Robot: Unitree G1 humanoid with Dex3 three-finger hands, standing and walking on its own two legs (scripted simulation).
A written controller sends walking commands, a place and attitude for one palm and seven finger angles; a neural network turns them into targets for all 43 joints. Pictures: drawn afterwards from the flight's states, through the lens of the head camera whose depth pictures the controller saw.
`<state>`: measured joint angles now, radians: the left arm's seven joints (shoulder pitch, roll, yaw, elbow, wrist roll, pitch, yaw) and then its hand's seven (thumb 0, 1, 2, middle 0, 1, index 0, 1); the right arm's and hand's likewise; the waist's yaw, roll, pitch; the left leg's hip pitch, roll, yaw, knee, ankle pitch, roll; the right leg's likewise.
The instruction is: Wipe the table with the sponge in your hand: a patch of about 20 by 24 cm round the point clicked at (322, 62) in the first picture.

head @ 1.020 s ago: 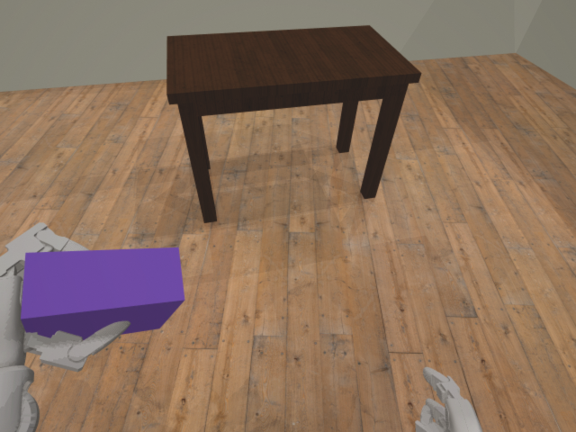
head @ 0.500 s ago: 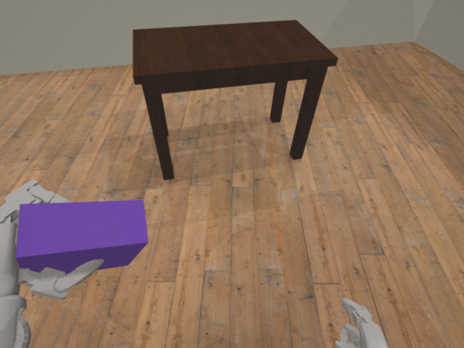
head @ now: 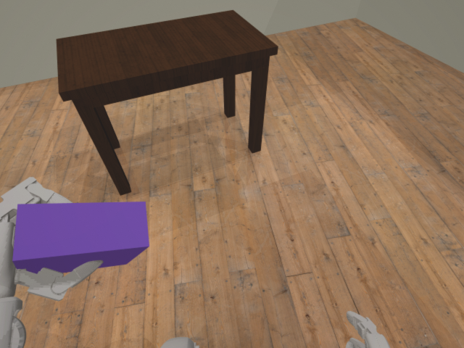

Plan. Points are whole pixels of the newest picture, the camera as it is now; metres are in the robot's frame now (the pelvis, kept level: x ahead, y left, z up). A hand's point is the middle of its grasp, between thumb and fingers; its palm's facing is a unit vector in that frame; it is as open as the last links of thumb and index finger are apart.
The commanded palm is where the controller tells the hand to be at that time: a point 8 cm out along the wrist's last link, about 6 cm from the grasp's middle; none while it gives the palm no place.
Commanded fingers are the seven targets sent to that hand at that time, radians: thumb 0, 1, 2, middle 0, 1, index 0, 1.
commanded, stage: walk to a spot facing it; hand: left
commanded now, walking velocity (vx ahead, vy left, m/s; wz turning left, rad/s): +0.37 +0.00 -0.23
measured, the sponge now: (102, 238) +0.23 +0.18 +0.14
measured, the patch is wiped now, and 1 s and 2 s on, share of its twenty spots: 0.00 0.00 0.00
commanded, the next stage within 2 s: take the last steps up to it in 1.52 s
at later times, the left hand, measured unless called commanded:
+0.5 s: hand (135, 133) +0.40 +0.18 +0.18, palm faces +0.25 -0.85 -0.47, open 9.7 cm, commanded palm +0.36 +0.23 +0.18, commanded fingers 0.00 0.10 1.30 -1.20 -1.60 -1.20 -1.60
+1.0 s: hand (176, 78) +0.58 +0.14 +0.18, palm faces +0.30 -0.88 -0.37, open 9.7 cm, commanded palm +0.52 +0.18 +0.18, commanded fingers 0.00 0.10 1.30 -1.20 -1.60 -1.20 -1.60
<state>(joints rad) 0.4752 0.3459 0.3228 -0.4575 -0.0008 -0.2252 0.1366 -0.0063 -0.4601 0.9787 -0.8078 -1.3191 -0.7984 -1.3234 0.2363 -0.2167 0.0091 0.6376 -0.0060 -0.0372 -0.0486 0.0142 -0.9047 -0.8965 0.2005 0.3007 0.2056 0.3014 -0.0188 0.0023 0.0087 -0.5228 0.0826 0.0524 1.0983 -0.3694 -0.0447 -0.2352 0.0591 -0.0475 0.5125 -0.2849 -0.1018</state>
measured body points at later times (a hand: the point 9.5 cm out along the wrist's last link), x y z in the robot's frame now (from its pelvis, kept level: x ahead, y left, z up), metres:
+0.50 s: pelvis +0.15 -0.02 +0.00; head +0.17 -0.03 +0.45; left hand +0.38 +0.22 +0.20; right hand +0.27 -0.23 -0.10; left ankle +0.13 +0.14 -0.74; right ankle +0.18 -0.14 -0.71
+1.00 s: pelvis +0.31 -0.07 -0.01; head +0.34 -0.05 +0.44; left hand +0.56 +0.19 +0.20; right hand +0.45 -0.33 -0.08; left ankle +0.37 +0.05 -0.74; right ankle +0.24 -0.17 -0.66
